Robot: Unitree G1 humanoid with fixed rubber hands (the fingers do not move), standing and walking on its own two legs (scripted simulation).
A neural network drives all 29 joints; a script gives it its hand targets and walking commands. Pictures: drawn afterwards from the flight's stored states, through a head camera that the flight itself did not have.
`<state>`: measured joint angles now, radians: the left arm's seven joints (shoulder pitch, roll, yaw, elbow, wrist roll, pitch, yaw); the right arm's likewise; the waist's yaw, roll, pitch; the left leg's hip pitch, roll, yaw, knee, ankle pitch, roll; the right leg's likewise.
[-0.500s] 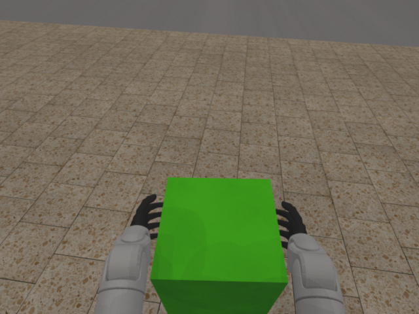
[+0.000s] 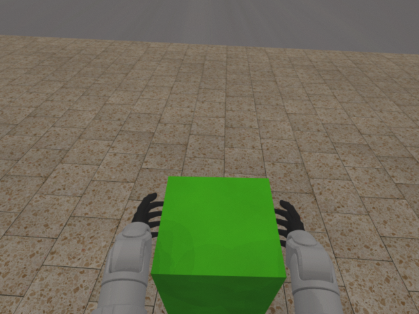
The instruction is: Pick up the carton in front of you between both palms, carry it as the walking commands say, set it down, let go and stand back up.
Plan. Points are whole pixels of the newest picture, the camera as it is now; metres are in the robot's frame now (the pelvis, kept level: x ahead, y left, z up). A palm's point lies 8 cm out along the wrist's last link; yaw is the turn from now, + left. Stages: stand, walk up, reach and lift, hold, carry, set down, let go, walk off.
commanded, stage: hold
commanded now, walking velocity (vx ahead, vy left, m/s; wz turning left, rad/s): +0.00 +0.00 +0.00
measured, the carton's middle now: (216, 249) +0.29 +0.00 -0.03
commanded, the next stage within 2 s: set down in 0.46 s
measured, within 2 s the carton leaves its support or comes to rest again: neither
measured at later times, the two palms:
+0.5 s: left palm (141, 219) +0.30 +0.16 +0.05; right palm (291, 229) +0.30 -0.14 +0.05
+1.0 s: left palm (149, 240) +0.34 +0.17 -0.09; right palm (269, 243) +0.35 -0.13 -0.09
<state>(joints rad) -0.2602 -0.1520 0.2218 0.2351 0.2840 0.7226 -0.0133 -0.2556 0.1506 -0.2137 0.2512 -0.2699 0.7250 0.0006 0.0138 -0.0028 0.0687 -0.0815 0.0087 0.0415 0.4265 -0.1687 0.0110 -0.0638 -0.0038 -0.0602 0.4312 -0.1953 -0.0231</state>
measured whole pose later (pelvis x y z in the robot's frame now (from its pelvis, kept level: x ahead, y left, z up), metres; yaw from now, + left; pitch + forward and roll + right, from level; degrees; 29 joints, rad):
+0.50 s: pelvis +0.01 +0.01 +0.00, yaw -1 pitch -10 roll +0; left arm -0.31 -0.17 0.28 0.31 0.31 0.72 -0.02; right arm -0.31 0.16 -0.27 0.31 -0.32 0.73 0.02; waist 0.01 0.00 0.04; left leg -0.06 -0.02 0.04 0.43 -0.20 0.03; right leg -0.05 0.00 -0.01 0.44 -0.21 -0.01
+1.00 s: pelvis +0.01 +0.00 -0.03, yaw -2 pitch +13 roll +0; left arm -0.46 -0.16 0.45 0.49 0.33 0.23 -0.04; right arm -0.48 0.18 -0.39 0.55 -0.32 0.22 -0.01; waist 0.06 -0.02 0.09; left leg -0.70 0.00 0.02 0.74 -0.25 0.01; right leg -0.69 0.02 -0.01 0.75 -0.29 -0.02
